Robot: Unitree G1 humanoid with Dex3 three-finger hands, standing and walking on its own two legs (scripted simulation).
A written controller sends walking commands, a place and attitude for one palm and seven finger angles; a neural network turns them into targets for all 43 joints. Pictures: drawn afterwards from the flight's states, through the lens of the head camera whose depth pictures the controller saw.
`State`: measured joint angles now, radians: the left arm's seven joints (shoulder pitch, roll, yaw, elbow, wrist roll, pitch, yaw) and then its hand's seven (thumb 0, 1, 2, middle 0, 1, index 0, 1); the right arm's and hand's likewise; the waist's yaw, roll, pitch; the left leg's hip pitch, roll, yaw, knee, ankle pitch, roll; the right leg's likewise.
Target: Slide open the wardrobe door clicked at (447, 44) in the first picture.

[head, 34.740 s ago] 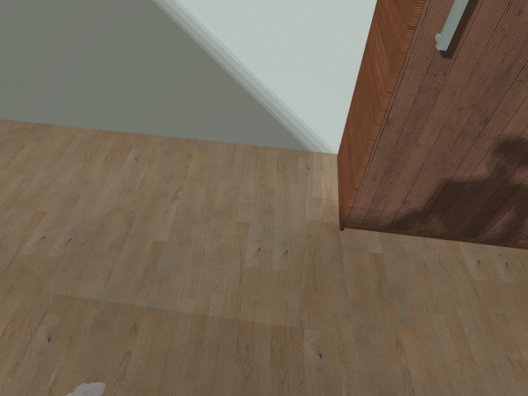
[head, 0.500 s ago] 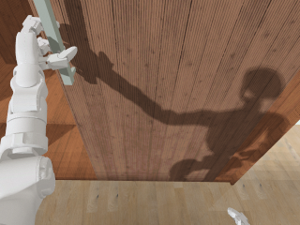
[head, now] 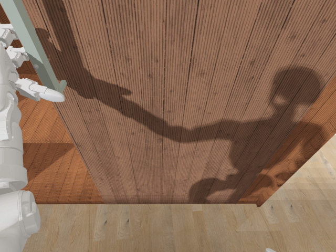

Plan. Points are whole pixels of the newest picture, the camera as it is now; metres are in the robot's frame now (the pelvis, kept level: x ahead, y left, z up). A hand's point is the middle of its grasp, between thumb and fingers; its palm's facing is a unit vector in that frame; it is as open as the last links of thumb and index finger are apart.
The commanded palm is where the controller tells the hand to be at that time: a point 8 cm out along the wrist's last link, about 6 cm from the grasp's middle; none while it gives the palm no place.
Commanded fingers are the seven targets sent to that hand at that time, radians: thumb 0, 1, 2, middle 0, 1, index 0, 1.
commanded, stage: slip the hand off the handle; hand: left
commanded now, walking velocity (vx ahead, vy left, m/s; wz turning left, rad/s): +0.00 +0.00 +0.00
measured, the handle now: (40, 46) +0.46 +0.29 +0.26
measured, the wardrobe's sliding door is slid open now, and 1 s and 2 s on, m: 0.60 0.60 0.60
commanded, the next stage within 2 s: draw the hand back to the body in 1.60 s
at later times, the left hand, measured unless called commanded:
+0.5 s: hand (2, 61) +0.42 +0.35 +0.25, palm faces +0.35 -0.92 -0.17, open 14.7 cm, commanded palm +0.38 +0.39 +0.24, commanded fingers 0.00 -0.55 0.20 -0.25 -1.15 -0.25 -1.15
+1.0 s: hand out of the picture +0.32 +0.36 +0.24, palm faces +0.36 -0.92 -0.17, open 14.7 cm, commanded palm +0.29 +0.40 +0.24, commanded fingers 0.00 -0.55 0.20 -0.25 -1.15 -0.25 -1.15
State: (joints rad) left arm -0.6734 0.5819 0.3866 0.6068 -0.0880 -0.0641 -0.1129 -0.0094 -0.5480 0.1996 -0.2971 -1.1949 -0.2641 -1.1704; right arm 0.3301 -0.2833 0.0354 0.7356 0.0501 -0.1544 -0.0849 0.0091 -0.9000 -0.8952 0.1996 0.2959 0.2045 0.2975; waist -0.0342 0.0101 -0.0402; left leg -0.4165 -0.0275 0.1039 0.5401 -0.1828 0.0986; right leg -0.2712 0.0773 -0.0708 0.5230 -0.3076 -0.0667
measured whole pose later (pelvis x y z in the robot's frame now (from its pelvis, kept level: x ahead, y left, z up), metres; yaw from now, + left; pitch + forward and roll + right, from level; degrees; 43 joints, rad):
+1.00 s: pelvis +0.01 +0.01 +0.00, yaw +1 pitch +2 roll -2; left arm -0.35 0.64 0.56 0.31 -0.23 0.01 -0.29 -0.01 -0.55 0.20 -0.25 -1.15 -0.26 -1.15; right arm 0.24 -0.27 0.06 0.63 0.08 -0.11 -0.13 0.01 -0.90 -0.90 0.20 0.30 0.20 0.30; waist 0.02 0.03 -0.08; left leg -0.40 -0.04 0.09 0.56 -0.21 0.11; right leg -0.24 0.06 -0.08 0.52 -0.32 -0.05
